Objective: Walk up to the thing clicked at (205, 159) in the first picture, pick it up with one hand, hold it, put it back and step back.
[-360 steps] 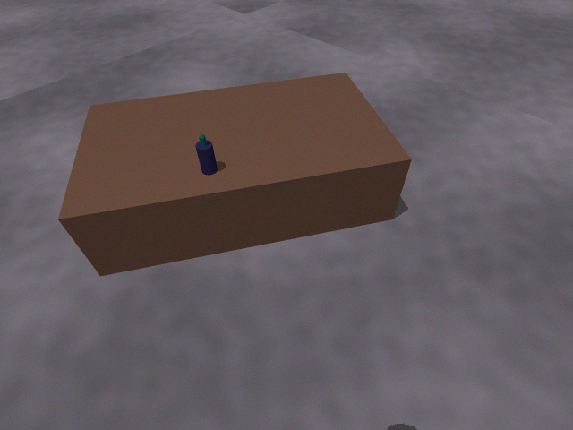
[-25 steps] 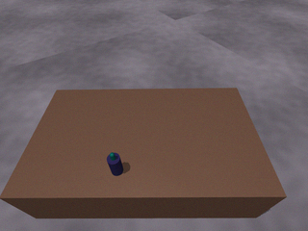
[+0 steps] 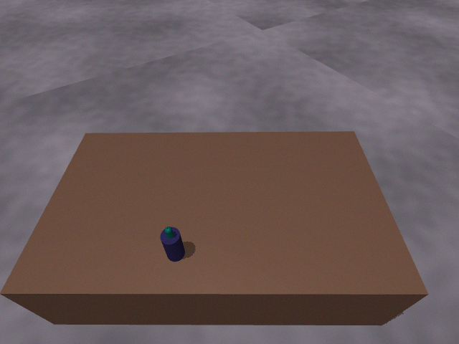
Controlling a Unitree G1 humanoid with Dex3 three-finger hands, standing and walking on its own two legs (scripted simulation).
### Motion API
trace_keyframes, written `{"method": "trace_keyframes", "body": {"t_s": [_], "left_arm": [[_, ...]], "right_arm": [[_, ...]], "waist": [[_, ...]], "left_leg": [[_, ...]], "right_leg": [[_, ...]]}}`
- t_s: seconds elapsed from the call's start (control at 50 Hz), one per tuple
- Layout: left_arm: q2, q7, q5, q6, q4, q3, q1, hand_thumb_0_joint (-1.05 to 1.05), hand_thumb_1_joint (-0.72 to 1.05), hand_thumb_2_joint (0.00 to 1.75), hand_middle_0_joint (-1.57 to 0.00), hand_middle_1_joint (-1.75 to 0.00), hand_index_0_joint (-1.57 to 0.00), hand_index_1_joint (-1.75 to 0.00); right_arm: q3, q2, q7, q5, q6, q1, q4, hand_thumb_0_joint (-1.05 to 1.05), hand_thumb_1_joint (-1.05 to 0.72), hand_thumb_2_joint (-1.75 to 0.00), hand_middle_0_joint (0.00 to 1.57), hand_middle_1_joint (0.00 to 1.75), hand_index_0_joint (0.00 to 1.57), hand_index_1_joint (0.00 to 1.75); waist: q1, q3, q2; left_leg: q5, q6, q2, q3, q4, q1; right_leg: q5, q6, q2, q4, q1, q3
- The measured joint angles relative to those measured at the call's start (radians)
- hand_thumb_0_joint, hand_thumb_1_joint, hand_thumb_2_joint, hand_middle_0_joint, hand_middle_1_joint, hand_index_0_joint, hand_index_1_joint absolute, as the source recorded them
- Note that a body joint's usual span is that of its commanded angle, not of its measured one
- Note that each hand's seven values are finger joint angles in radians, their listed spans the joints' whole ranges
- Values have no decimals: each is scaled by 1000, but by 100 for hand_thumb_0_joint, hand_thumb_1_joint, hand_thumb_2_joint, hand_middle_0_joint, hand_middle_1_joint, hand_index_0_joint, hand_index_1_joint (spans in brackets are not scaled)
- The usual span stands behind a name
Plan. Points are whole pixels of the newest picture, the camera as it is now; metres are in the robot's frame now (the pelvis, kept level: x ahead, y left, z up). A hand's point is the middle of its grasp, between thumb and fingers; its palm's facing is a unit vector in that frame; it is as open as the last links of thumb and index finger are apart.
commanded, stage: go down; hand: left
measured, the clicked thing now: (172, 241) +0.50 +0.20 -0.34
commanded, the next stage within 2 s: none
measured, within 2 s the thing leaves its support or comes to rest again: neither
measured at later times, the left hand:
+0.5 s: hand out of the picture +0.15 +0.26 -0.15, palm faces +0.02 -0.94 -0.35, open 14.6 cm
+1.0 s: hand out of the picture +0.16 +0.27 -0.15, palm faces +0.05 -0.94 -0.33, open 17.0 cm
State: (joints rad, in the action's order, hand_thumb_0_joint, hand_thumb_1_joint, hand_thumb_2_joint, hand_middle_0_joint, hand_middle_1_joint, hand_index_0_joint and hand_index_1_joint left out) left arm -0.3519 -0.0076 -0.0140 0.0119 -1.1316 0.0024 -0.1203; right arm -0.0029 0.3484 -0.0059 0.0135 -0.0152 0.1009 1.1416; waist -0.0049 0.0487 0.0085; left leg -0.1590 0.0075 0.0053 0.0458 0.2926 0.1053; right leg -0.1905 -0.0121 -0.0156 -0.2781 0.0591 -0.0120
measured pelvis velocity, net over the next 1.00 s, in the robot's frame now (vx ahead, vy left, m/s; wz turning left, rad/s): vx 0.02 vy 0.00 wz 0.03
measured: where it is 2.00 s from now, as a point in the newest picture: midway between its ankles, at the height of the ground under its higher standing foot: outside the picture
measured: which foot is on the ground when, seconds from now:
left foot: down 0.00-1.00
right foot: down 0.00-1.00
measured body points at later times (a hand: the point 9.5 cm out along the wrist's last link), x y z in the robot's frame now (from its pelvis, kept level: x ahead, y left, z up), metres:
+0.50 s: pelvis +0.00 +0.00 -0.02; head +0.04 +0.01 +0.43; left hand +0.15 +0.31 -0.13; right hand +0.11 -0.26 -0.13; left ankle +0.00 +0.11 -0.75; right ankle -0.02 -0.12 -0.75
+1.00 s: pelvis +0.02 +0.00 -0.05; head +0.07 +0.01 +0.40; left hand +0.16 +0.32 -0.13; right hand +0.18 -0.25 -0.13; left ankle +0.00 +0.11 -0.75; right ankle -0.02 -0.12 -0.75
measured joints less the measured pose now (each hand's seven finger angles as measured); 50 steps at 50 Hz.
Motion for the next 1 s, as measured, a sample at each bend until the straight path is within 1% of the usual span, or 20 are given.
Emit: {"method": "trace_keyframes", "body": {"t_s": [0.1,0.12,0.14,0.18,0.24,0.28,0.32,0.36,0.44,0.52,0.58,0.66,0.78,0.88,1.0], "left_arm": [[1,1,-1,-1,-1,1,-3,1,90,89,-20,-29,-21,-30],[4,5,8,-2,24,-6,-11,1,89,89,-19,-29,-20,-29],[10,11,20,4,52,-15,-3,1,88,87,-18,-27,-19,-28],[24,17,27,18,56,-47,54,1,83,83,-15,-23,-16,-24],[25,4,6,2,70,-95,140,1,71,70,-10,-17,-11,-18],[13,-10,-23,-4,74,-126,177,1,61,60,-8,-14,-9,-14],[3,-21,-48,-33,110,-156,182,1,50,50,-6,-11,-7,-11],[-1,-25,-55,-74,175,-168,155,1,39,41,-5,-10,-7,-9],[-3,-30,-54,-177,273,-156,97,0,18,27,-5,-7,-6,-7],[4,-37,-40,-261,347,-149,51,0,-3,18,-5,-6,-6,-6],[12,-44,-34,-294,399,-156,25,0,-18,14,-6,-6,-7,-6],[13,-55,-36,-309,480,-166,-7,0,-33,11,-6,-7,-7,-7],[-3,-73,-41,-337,585,-176,-56,0,-43,9,-7,-7,-8,-8],[-17,-90,-32,-381,658,-177,-99,0,-44,8,-7,-6,-7,-7],[-23,-102,-19,-416,731,-187,-130,0,-44,8,-7,-5,-7,-6]], "right_arm": [[1,-1,0,0,2,2,1,0,-91,-90,20,30,20,30],[-2,-1,7,-15,6,18,-36,1,-91,-90,20,30,20,30],[-2,-4,18,-31,-5,40,-89,1,-92,-91,20,30,20,30],[-6,-14,31,-51,-22,67,-170,1,-94,-91,20,30,20,30],[0,-48,43,-55,-28,83,-250,1,-96,-92,20,30,20,30],[5,-73,43,-47,-30,93,-287,1,-97,-92,20,30,20,30],[10,-95,43,-44,-27,110,-320,1,-97,-92,20,30,20,30],[11,-107,45,-46,-24,133,-350,1,-97,-92,20,30,20,30],[6,-106,50,-54,-22,160,-401,1,-95,-91,20,30,20,30],[5,-95,57,-56,-40,156,-445,1,-92,-90,20,30,20,30],[5,-91,62,-53,-59,147,-467,1,-90,-90,20,30,20,30],[3,-91,74,-47,-84,136,-483,1,-88,-89,20,30,20,30],[-2,-93,93,-38,-108,124,-497,1,-86,-89,20,30,20,30],[-6,-95,104,-34,-120,127,-514,1,-86,-88,20,30,20,30],[-9,-100,115,-33,-133,136,-534,1,-85,-88,20,30,20,30]], "waist": [[0,1,-1],[-3,-8,-2],[-3,-6,-3],[-4,7,-5],[-4,14,1],[-12,0,7],[-18,-14,13],[-23,-33,13],[-31,-64,-2],[-31,-74,-17],[-24,-76,-17],[-16,-82,-9],[-17,-110,-5],[-23,-138,-17],[-25,-158,-29]], "left_leg": [[-1,1,-1,-1,1,1],[-7,2,-1,-3,18,25],[-15,3,-2,-8,44,55],[-30,4,-3,-19,95,111],[-47,2,2,-21,158,191],[-61,1,7,-21,197,241],[-74,0,11,-17,222,264],[-84,-1,13,-14,232,269],[-105,2,13,-10,251,271],[-130,7,10,-10,291,298],[-148,9,8,-13,326,326],[-176,8,8,-22,378,367],[-219,5,13,-34,448,413],[-250,4,17,-41,496,446],[-278,3,20,-48,553,495]], "right_leg": [[-1,-1,-1,0,0,-1],[-7,0,-2,-18,24,-3],[-18,0,-3,-45,51,-8],[-37,2,-5,-96,103,-18],[-55,5,-1,-159,183,-19],[-68,8,3,-196,232,-19],[-79,9,6,-220,257,-14],[-85,9,8,-225,262,-11],[-100,5,7,-236,261,-7],[-122,0,3,-272,285,-6],[-143,-2,1,-307,312,-9],[-172,-2,0,-356,347,-17],[-212,0,4,-412,384,-28],[-239,2,8,-451,411,-33],[-268,2,10,-505,456,-40]]}}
